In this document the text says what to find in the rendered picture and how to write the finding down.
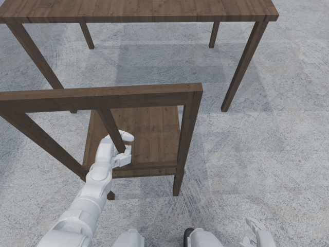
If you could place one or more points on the robot thigh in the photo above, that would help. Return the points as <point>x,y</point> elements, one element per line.
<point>203,239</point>
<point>129,239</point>

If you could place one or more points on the left robot upper arm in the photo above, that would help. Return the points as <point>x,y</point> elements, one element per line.
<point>56,238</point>

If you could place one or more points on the right robot hand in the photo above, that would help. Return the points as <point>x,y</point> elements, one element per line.
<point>264,238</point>

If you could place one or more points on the robot left forearm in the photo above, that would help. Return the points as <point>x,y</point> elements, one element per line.
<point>86,208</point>

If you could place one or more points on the left robot hand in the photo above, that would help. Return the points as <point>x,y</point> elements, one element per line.
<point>107,150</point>

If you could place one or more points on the chair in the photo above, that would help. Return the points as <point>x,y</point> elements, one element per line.
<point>148,112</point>

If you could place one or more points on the left robot thigh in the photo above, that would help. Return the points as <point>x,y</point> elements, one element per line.
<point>129,239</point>

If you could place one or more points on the table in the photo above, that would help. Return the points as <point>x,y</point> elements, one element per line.
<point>14,13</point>

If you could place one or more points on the right robot thigh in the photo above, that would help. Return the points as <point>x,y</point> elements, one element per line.
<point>203,239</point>

